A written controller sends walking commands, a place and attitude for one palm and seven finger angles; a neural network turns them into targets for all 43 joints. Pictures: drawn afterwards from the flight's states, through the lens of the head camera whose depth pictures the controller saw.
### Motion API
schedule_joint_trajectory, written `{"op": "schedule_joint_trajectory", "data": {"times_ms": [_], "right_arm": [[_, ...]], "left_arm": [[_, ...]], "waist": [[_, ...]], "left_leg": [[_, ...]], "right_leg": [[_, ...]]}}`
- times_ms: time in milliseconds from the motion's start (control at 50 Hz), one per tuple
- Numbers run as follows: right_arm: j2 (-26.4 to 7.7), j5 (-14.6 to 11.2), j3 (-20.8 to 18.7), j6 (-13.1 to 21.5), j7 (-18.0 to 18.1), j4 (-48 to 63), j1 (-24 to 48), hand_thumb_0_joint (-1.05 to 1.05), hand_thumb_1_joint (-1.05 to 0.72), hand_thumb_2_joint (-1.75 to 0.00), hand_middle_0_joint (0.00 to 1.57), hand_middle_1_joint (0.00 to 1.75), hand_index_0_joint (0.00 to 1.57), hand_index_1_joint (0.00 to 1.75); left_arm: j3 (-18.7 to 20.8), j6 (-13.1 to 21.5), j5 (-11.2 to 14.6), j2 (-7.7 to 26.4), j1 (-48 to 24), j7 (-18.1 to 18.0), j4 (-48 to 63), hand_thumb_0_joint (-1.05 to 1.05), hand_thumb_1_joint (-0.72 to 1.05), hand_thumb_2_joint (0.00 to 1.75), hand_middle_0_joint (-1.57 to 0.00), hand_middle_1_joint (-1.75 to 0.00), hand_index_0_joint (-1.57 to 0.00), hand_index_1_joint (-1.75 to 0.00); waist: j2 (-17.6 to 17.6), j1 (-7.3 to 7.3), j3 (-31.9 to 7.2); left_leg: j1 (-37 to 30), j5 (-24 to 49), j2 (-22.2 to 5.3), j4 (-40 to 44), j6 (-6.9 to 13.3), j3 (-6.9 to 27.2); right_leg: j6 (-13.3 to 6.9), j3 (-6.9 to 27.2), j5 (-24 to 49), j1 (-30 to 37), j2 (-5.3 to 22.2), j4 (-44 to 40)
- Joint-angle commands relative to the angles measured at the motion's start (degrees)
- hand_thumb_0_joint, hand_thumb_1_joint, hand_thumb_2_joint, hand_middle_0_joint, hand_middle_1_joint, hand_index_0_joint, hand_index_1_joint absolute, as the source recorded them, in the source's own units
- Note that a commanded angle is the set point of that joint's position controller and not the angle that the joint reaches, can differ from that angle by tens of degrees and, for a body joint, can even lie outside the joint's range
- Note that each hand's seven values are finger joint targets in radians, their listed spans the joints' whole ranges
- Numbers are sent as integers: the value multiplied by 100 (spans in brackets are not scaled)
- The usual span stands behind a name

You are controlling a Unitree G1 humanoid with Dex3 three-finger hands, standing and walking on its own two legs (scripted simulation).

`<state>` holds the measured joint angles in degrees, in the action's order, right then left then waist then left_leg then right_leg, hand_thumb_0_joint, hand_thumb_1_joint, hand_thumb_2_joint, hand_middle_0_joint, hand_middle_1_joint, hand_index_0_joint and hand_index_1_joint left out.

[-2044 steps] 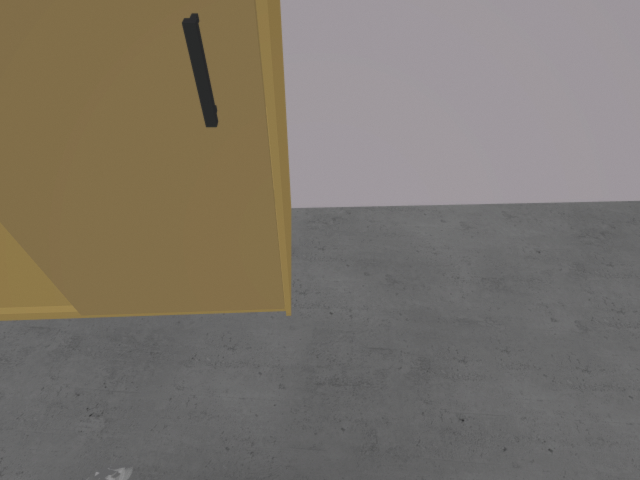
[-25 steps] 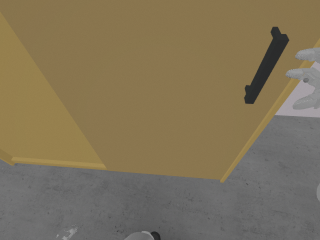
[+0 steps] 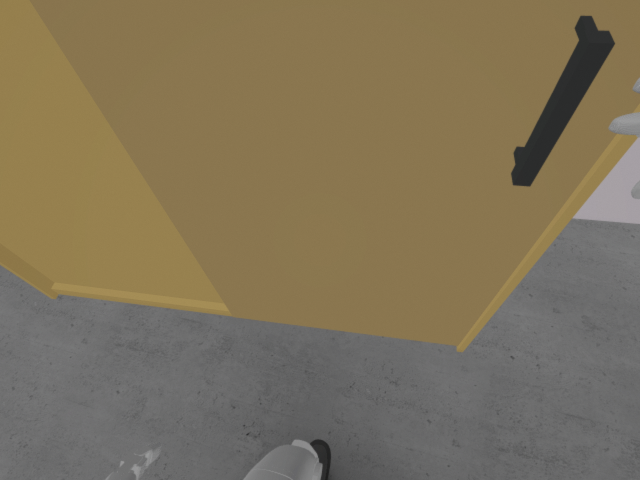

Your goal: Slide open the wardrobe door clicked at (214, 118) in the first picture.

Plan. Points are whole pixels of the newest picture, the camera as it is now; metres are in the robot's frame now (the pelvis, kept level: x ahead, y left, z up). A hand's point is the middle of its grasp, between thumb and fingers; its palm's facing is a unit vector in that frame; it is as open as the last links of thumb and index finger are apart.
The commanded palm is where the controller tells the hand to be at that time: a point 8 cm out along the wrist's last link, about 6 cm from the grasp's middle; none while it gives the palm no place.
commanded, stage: slip the hand off the handle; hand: right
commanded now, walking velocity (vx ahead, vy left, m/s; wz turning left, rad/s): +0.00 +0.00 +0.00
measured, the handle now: (549, 110) +0.53 -0.15 +0.17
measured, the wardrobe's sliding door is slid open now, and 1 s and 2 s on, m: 0.00 0.00 0.00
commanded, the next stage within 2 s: draw the hand back to the body in 1.34 s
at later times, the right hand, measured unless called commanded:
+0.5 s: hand out of the picture +0.46 -0.33 +0.19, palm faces +0.00 +1.00 -0.05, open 14.5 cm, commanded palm +0.43 -0.36 +0.19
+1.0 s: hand out of the picture +0.37 -0.34 +0.19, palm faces +0.04 +1.00 -0.03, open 14.7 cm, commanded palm +0.36 -0.37 +0.19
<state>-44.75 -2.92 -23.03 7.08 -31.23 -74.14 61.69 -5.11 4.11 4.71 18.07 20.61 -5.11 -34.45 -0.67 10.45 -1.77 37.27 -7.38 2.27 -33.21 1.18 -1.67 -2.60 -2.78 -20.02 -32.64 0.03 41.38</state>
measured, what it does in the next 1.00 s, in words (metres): shifts its weight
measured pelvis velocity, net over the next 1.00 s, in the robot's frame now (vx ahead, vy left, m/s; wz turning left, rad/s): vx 0.08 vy -0.02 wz -0.09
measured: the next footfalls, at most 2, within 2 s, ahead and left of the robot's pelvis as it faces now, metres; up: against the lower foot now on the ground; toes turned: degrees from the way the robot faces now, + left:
none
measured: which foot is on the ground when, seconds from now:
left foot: down 0.00-1.00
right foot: down 0.00-1.00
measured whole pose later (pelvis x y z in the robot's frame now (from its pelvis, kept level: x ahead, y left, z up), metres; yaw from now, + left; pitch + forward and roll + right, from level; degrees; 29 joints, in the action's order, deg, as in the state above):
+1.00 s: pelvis +0.08 -0.02 +0.02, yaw -5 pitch +6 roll +2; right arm -33.3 -18.4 -24.7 -9.1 -34.8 -24.3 20.9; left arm -4.6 5.3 5.0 16.4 11.2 -4.4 -28.4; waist 1.8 -4.3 -5.6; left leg 20.1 -13.5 0.0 -28.0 0.1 -5.4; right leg -3.5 2.2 -22.2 -15.3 -2.4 31.9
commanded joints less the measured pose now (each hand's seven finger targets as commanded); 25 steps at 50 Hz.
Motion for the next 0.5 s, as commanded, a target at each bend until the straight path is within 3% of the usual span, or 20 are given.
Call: {"op": "schedule_joint_trajectory", "data": {"times_ms": [0,20,80,100,140,200,220,240,280,300,320,380,400,440,480], "right_arm": [[-3122,-370,-713,344,865,1448,2992,0,55,-20,25,115,25,115],[-3260,-338,-828,342,873,1473,3039,0,55,-20,25,115,25,115],[-3195,-333,-729,322,888,1321,2957,0,55,-20,25,115,25,115],[-3151,-380,-710,366,885,1393,3024,0,55,-20,25,115,25,115],[-3364,-319,-926,374,910,1371,2882,0,55,-20,25,115,25,115],[-3147,-397,-837,382,890,1451,2644,0,55,-20,25,115,25,115],[-3306,-379,-1002,406,890,1557,2590,0,55,-20,25,115,25,115],[-3220,-356,-993,389,842,1361,2294,0,55,-20,25,115,25,115],[-2968,-334,-838,395,645,1385,2112,0,55,-20,25,115,25,115],[-2677,-407,-688,437,504,1410,2070,0,55,-20,25,115,25,115],[-2606,-453,-736,433,356,1457,1917,0,55,-20,25,115,25,115],[-1414,-780,14,314,-189,1640,1635,0,55,-20,25,115,25,115],[-1030,-946,267,292,-362,1835,1661,0,55,-20,25,115,25,115],[-1033,-1137,92,126,-535,2369,1334,0,55,-20,25,115,25,115],[-843,-1259,107,-90,-583,2618,1050,0,55,-20,25,115,25,115]], "left_arm": [[388,200,25,988,413,-105,557,0,90,90,-20,-30,-20,-30],[384,202,-6,1013,484,-98,537,0,90,90,-20,-30,-20,-30],[360,203,0,1029,479,-123,527,0,90,90,-20,-30,-20,-30],[345,190,19,995,439,-139,585,0,90,90,-20,-30,-20,-30],[349,180,-10,1026,518,-138,610,0,90,90,-20,-30,-20,-30],[340,180,19,981,454,-129,725,0,90,90,-20,-30,-20,-30],[357,183,1,1033,517,-115,697,0,90,90,-20,-30,-20,-30],[375,193,14,1051,557,-107,703,0,90,90,-20,-30,-20,-30],[422,231,24,1087,629,-76,662,0,90,90,-20,-30,-20,-30],[444,249,44,1046,667,-85,689,0,90,90,-20,-30,-20,-30],[479,256,17,1087,736,-66,620,0,90,90,-20,-30,-20,-30],[533,329,35,1089,748,-113,529,0,90,90,-20,-30,-20,-30],[539,358,50,1063,730,-145,522,0,90,90,-20,-30,-20,-30],[572,386,24,1086,707,-138,499,0,90,90,-20,-30,-20,-30],[558,408,18,1048,631,-119,516,0,90,90,-20,-30,-20,-30]], "waist": [[445,-361,-2149],[477,-346,-2247],[128,-308,-2068],[406,-370,-2069],[344,-398,-2254],[536,-532,-2118],[530,-519,-2210],[432,-540,-2185],[677,-506,-2177],[821,-470,-2162],[749,-464,-2215],[642,-300,-2129],[901,-261,-2002],[1040,-417,-2267],[942,-480,-1989]], "left_leg": [[-2314,-1500,-368,506,-89,722],[-2316,-1447,-348,495,-91,705],[-2261,-1714,-374,566,-127,789],[-2284,-1542,-355,496,-79,718],[-2355,-1403,-329,436,-76,667],[-2338,-1322,-320,402,-42,575],[-2315,-1218,-301,379,-49,547],[-2290,-1117,-280,338,-47,492],[-2078,-920,-242,295,-45,409],[-1999,-719,-201,260,-12,345],[-1872,-630,-175,259,-19,297],[-1465,-411,-134,321,-17,211],[-1285,-254,-121,339,34,156],[-1158,-30,-108,322,77,76],[-1106,126,-105,363,102,15]], "right_leg": [[11,329,-140,-485,20,-802],[17,350,-161,-421,63,-830],[19,298,-342,-657,68,-771],[22,341,-220,-549,36,-812],[18,367,-186,-492,62,-841],[44,396,-154,-378,20,-969],[37,436,-152,-255,62,-1019],[32,461,-118,-218,64,-1079],[39,500,-50,13,75,-1167],[55,560,150,265,79,-1213],[66,668,158,441,131,-1248],[52,747,375,947,181,-1233],[107,783,702,1267,183,-1242],[205,905,1386,1809,208,-1201],[260,900,1825,1847,187,-1175]]}}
